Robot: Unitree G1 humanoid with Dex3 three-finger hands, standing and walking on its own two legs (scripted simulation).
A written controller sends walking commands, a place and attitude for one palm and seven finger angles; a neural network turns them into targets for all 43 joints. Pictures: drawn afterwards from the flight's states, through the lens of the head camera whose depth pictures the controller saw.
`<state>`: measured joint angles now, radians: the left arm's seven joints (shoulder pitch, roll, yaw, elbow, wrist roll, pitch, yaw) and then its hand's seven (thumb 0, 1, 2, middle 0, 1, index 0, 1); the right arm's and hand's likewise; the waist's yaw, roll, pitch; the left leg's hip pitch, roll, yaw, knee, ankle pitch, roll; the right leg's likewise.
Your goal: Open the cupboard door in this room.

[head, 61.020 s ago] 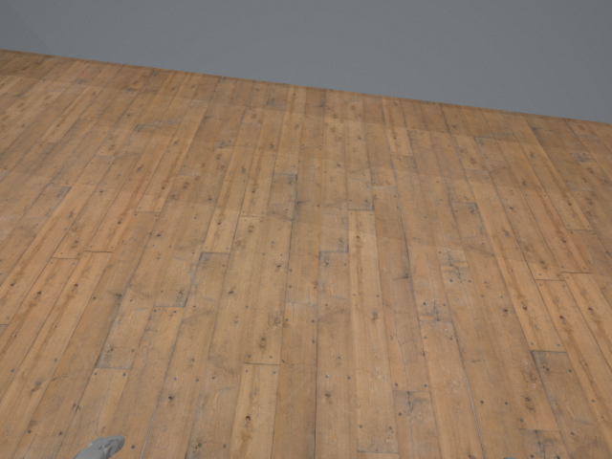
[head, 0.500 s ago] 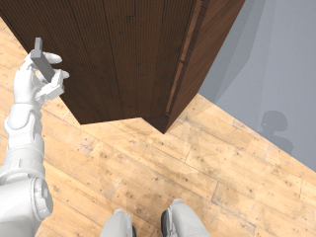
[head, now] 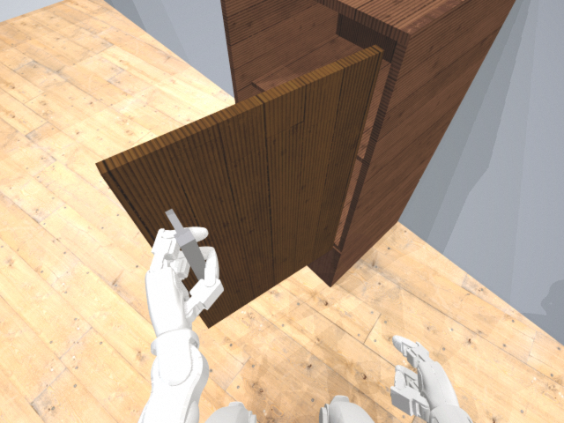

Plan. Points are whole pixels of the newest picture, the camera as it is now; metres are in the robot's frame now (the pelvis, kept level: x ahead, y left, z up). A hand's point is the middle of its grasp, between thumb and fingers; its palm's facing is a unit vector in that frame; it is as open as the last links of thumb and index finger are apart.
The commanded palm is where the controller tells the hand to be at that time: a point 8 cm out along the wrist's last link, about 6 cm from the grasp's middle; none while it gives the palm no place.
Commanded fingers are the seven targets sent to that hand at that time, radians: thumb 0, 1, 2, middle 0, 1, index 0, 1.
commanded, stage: pull the door open along its arc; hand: left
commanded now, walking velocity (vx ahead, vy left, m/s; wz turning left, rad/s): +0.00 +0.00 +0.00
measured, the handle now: (190, 250) +0.34 +0.15 +0.03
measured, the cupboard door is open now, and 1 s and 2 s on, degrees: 81 86 87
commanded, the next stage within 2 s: open thumb and fingers to let go in 0.12 s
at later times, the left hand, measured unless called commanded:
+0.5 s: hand (233, 294) +0.28 +0.08 +0.03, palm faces +0.40 -0.91 -0.03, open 7.6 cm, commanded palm +0.23 +0.13 +0.03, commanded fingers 0.00 -0.15 0.45 -0.32 -1.24 -0.32 -1.24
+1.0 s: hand (228, 299) +0.27 +0.09 +0.03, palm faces +0.36 -0.93 +0.01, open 14.9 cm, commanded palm +0.23 +0.14 +0.03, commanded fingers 0.00 -0.50 0.30 -0.15 -0.30 -0.15 -0.30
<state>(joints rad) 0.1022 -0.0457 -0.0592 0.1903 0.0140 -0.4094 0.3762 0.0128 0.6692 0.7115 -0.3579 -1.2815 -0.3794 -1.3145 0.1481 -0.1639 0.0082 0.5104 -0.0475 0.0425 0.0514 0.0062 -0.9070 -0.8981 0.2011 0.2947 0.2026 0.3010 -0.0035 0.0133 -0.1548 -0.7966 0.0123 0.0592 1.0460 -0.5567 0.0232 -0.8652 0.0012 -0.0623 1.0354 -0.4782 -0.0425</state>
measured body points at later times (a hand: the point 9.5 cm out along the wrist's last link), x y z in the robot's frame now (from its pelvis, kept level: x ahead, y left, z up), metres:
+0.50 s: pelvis -0.02 -0.05 +0.00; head +0.06 -0.07 +0.44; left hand +0.26 +0.13 +0.03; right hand +0.15 -0.27 -0.13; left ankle -0.03 +0.10 -0.67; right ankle +0.01 -0.10 -0.67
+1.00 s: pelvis -0.03 -0.02 -0.01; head +0.03 -0.03 +0.44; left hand +0.25 +0.14 +0.03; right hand +0.15 -0.23 -0.12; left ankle -0.03 +0.10 -0.67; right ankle +0.01 -0.09 -0.67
